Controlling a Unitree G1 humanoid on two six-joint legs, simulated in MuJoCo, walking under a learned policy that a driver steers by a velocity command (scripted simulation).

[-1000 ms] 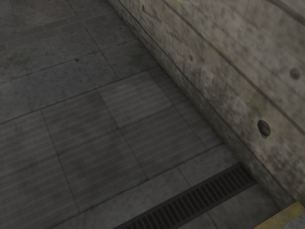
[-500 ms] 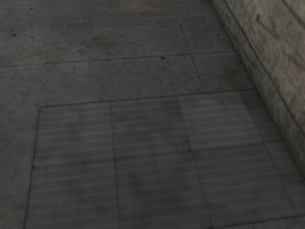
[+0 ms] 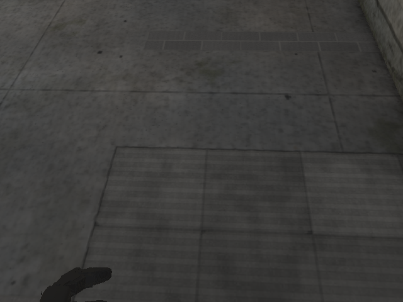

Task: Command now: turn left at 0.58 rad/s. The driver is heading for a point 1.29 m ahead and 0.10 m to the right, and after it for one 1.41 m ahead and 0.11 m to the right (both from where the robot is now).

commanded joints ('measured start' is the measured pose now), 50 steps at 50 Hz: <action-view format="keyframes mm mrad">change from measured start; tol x32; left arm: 1 137 158 63 -24 16 -18 -3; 50 231 284 78 -102 -1 -27 -34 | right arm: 1 -56 -146 -55 -99 -3 -40 13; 50 -195 -68 -20 -97 -15 -52 17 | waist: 1 64 -245 -69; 16 43 -174 -79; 19 67 281 -128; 45 100 102 -68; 47 78 -415 -63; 50 95 -115 -130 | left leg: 1 -487 37 -57 463 -98 -55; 16 228 112 282 -318 177 10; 20 391 518 -297 -494 613 308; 43 280 511 58 -366 540 173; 47 -306 191 373 391 -171 -107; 50 -416 166 90 587 -134 -88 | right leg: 1 407 -406 515 -319 39 -250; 14 126 -304 81 -298 -74 -165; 20 -233 -125 30 303 -311 98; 34 66 -96 31 25 340 47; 41 -184 -60 -24 348 -328 20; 45 106 6 -122 48 -3 -24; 48 491 -395 684 -237 722 -374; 50 449 -331 523 -183 702 -329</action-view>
